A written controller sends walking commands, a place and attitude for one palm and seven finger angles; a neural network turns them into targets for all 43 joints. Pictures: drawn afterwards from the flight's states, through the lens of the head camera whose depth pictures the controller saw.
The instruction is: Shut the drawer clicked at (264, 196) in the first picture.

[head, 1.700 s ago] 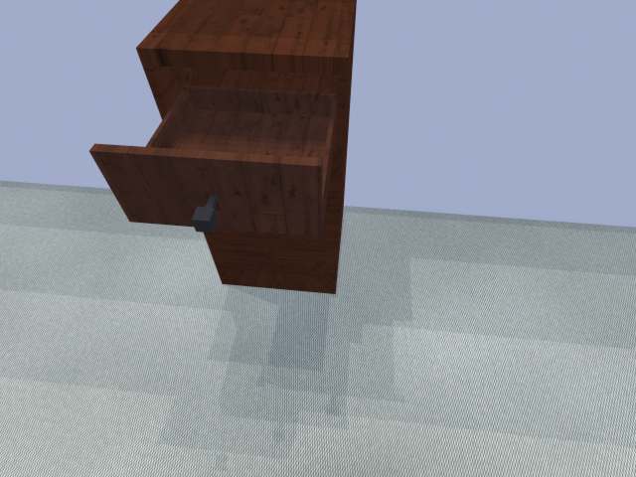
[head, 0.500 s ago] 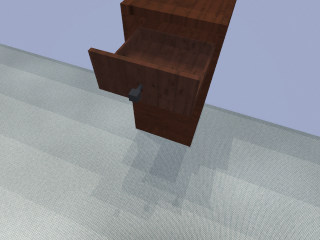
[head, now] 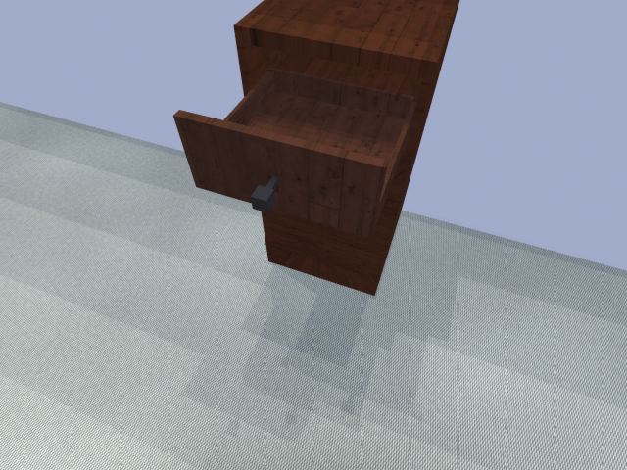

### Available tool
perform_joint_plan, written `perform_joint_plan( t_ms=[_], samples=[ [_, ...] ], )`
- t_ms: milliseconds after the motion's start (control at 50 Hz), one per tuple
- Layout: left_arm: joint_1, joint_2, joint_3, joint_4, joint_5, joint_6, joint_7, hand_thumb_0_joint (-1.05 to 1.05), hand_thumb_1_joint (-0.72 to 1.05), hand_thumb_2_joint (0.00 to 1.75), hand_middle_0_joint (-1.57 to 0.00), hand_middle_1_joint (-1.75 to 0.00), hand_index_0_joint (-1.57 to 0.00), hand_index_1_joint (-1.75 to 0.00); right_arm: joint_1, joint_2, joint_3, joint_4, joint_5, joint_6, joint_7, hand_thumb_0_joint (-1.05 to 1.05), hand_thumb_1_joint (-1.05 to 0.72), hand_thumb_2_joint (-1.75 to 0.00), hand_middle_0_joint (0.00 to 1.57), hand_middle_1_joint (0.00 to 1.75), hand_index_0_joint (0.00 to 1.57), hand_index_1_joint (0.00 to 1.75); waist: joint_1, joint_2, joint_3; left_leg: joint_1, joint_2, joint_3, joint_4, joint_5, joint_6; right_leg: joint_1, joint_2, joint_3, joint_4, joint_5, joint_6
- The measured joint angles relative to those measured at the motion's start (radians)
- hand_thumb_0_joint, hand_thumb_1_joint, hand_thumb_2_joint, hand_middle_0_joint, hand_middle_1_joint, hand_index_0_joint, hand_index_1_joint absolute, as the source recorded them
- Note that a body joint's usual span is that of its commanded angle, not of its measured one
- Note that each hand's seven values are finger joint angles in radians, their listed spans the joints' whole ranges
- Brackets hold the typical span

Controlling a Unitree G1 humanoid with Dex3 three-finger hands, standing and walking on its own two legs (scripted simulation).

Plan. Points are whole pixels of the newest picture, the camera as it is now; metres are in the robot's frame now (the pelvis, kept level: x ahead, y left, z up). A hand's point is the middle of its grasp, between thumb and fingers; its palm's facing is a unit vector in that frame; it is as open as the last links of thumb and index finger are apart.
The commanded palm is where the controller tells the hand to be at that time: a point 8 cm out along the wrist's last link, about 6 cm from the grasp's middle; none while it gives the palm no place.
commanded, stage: look at it before walking up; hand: left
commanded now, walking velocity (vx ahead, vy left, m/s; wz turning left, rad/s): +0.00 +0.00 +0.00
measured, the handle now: (267, 192) +0.56 +0.12 -0.01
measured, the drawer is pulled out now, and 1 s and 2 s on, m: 0.29 0.29 0.29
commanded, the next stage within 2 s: turn to face it in 0.24 s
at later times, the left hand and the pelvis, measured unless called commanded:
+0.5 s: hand out of the picture +0.04 +0.19 -0.18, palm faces +0.02 -0.97 -0.23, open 7.4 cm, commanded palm none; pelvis +0.00 +0.00 +0.00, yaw -2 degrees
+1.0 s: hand out of the picture +0.07 +0.20 -0.19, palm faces -0.11 -0.97 -0.21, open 7.4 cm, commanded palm none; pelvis -0.02 +0.01 -0.01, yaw -11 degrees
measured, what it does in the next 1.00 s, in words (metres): stands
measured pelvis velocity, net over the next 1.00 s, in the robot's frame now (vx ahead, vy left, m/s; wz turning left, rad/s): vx -0.02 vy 0.01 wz -0.19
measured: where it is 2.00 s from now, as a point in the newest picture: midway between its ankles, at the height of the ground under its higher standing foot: outside the picture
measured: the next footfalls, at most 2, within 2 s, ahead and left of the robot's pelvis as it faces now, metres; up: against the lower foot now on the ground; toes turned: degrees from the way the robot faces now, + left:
right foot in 1.22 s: -0.03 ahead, -0.15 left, +0.00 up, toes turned -14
left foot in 1.42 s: +0.09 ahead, +0.08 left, +0.00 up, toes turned -10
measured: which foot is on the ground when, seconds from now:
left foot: down 0.00-1.00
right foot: down 0.00-0.94, up 0.96-1.00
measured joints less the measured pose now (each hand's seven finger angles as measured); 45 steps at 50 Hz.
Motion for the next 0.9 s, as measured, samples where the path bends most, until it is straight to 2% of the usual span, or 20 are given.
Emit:
perform_joint_plan(
  t_ms=[420,660,760,840,880,900],
  samples=[
    [-0.021,0.020,0.004,-0.007,0.000,-0.005,-0.001,0.00,0.91,0.90,-0.20,-0.30,-0.20,-0.30,-0.003,-0.019,-0.002,0.003,-0.002,-0.005,-0.004,0.00,-0.90,-0.90,0.20,0.30,0.20,0.30,0.000,-0.005,-0.009,0.014,0.009,0.012,-0.020,0.004,-0.002,0.010,0.008,0.012,-0.024,0.012,-0.002],
    [-0.009,0.021,0.040,-0.072,0.012,0.042,-0.018,0.00,0.91,0.90,-0.20,-0.30,-0.20,-0.30,-0.018,-0.006,-0.028,-0.071,-0.005,0.011,-0.014,0.00,-0.90,-0.90,0.20,0.30,0.20,0.30,0.007,-0.009,0.016,-0.055,0.042,0.097,0.108,-0.065,-0.005,-0.114,0.039,0.097,0.140,-0.040,-0.008],
    [-0.018,0.022,0.045,-0.109,0.019,0.038,-0.022,0.00,0.91,0.90,-0.20,-0.30,-0.20,-0.30,-0.018,-0.020,-0.041,-0.088,-0.003,0.023,-0.013,0.00,-0.90,-0.90,0.20,0.30,0.20,0.30,0.002,0.006,0.023,-0.097,0.059,0.102,0.172,-0.095,-0.004,-0.152,0.060,0.106,0.181,-0.051,-0.020],
    [-0.033,0.015,0.045,-0.125,0.022,0.032,-0.012,0.00,0.91,0.90,-0.20,-0.30,-0.20,-0.30,-0.036,-0.034,-0.048,-0.088,0.004,0.032,-0.013,0.01,-0.90,-0.90,0.20,0.30,0.20,0.30,0.007,-0.005,0.035,-0.156,0.011,0.071,0.365,-0.263,0.011,-0.144,0.055,0.115,0.152,-0.028,-0.026],
    [-0.035,0.018,0.045,-0.129,0.022,0.034,-0.007,0.00,0.91,0.90,-0.20,-0.30,-0.20,-0.30,-0.048,-0.033,-0.045,-0.094,0.009,0.027,-0.015,0.01,-0.90,-0.90,0.20,0.29,0.20,0.30,0.009,-0.023,0.038,-0.142,-0.007,0.074,0.331,-0.262,0.011,-0.138,0.051,0.130,0.133,-0.013,-0.019],
    [-0.033,0.021,0.045,-0.129,0.020,0.036,-0.006,0.00,0.90,0.90,-0.20,-0.30,-0.20,-0.30,-0.052,-0.031,-0.042,-0.099,0.010,0.021,-0.016,0.01,-0.91,-0.90,0.20,0.29,0.20,0.30,0.009,-0.032,0.036,-0.121,-0.013,0.079,0.270,-0.219,0.011,-0.138,0.051,0.139,0.131,-0.008,-0.014]
  ],
)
